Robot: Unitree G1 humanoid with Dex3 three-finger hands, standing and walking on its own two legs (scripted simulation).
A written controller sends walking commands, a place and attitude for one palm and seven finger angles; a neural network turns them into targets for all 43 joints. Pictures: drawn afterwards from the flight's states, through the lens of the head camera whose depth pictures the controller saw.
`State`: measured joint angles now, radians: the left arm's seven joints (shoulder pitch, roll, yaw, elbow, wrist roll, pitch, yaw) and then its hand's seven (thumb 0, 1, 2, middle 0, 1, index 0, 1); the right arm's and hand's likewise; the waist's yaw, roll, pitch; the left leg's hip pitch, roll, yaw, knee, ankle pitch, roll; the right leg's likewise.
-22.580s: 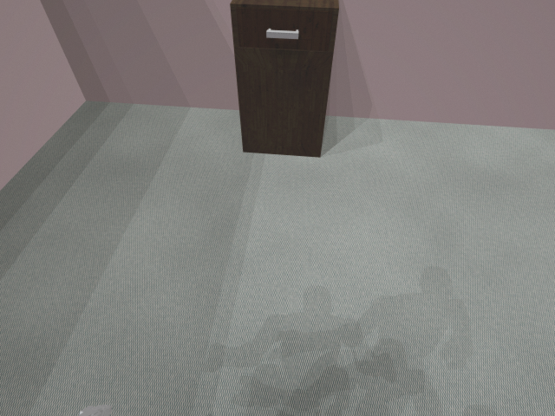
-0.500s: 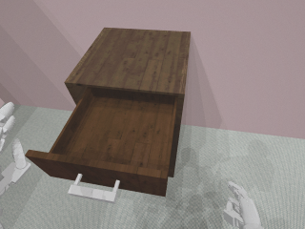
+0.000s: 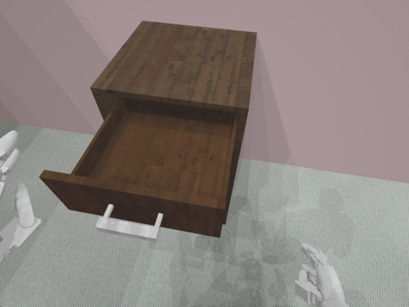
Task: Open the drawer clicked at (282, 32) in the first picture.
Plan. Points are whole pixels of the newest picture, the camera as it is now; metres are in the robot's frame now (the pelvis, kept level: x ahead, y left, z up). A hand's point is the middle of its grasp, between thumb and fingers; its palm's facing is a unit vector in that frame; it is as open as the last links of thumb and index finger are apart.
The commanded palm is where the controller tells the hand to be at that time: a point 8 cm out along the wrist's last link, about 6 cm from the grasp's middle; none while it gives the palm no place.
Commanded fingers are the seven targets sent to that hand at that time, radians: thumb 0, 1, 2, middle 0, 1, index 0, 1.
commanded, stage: step back with the hand held close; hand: left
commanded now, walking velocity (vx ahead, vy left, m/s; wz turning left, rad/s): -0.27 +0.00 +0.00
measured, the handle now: (131, 221) +0.30 +0.19 -0.07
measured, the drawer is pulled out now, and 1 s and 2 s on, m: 0.30 0.30 0.30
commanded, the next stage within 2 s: stop stepping back and stand still in 0.66 s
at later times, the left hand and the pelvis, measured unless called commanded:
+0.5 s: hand (7, 276) +0.13 +0.24 +0.16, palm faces +0.35 -0.80 -0.49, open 7.4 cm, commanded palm +0.06 +0.28 +0.19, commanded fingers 0.00 0.90 0.90 -0.20 -0.30 -0.20 -0.30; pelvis -0.06 +0.00 +0.00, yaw +1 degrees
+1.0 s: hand out of the picture +0.03 +0.18 +0.16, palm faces +0.25 -0.83 -0.51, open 7.4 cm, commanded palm -0.04 +0.24 +0.19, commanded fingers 0.00 0.90 0.90 -0.20 -0.30 -0.20 -0.30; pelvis -0.17 -0.04 +0.01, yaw +0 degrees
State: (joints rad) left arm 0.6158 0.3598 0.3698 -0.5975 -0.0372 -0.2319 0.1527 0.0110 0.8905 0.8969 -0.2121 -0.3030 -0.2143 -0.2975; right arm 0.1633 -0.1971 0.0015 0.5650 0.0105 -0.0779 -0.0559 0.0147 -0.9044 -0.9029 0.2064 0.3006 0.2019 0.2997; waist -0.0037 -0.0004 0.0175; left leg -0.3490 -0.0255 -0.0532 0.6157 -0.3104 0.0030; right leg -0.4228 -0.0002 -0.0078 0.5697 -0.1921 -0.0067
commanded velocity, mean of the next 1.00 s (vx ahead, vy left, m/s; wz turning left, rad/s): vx -0.23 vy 0.03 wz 0.00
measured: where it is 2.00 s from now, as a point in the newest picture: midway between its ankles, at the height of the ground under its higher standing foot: outside the picture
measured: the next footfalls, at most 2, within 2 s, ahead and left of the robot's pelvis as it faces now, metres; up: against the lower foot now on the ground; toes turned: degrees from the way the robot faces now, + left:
right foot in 0.68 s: -0.11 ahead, -0.15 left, +0.00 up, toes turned -3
left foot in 0.96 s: -0.16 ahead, +0.07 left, +0.00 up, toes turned +1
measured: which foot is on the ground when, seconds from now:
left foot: down 0.00-0.72, up 0.74-0.94, down 0.96-1.00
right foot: down 0.00-0.44, up 0.46-0.66, down 0.68-1.00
